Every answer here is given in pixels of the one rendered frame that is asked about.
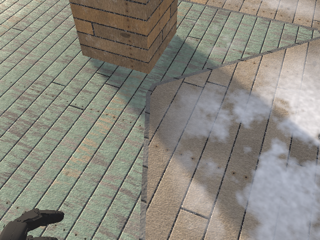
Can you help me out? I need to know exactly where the left robot hand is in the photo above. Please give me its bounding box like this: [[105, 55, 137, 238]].
[[0, 208, 65, 240]]

